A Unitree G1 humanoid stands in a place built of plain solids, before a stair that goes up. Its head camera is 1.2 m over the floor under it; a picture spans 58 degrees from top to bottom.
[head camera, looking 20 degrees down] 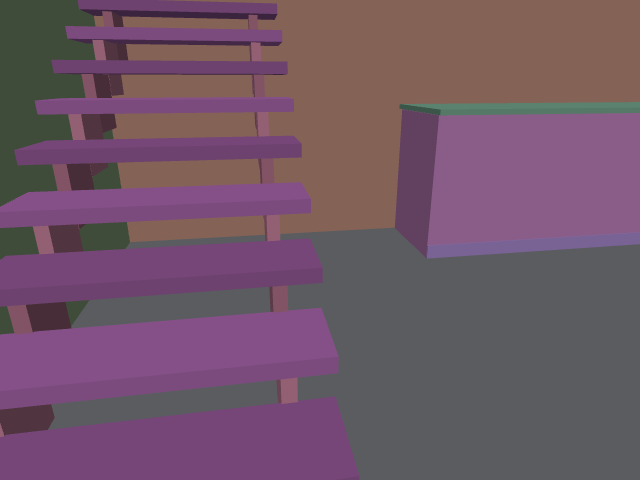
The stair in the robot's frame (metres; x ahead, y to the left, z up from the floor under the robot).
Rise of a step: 0.19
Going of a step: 0.29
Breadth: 1.21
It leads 10 degrees to the left of straight ahead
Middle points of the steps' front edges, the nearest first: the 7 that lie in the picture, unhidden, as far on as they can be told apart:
1.07 0.54 0.37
1.36 0.58 0.56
1.64 0.63 0.75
1.93 0.68 0.94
2.21 0.73 1.12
2.49 0.78 1.31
2.78 0.82 1.50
